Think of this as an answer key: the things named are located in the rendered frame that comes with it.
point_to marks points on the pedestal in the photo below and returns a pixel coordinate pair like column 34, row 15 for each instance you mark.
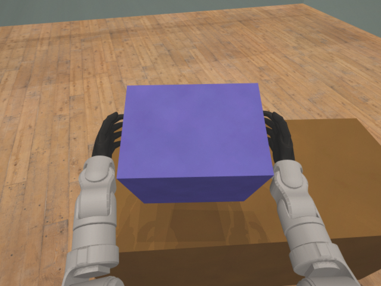
column 242, row 243

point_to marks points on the robot right forearm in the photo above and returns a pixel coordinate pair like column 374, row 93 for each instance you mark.
column 312, row 252

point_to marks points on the robot right hand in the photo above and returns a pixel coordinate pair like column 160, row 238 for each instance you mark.
column 280, row 141

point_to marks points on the robot left hand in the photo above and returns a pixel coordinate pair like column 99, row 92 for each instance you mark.
column 104, row 143

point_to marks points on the robot left forearm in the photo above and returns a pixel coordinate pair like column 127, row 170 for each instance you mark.
column 94, row 251

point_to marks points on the carton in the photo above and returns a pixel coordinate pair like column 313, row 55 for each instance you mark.
column 194, row 143

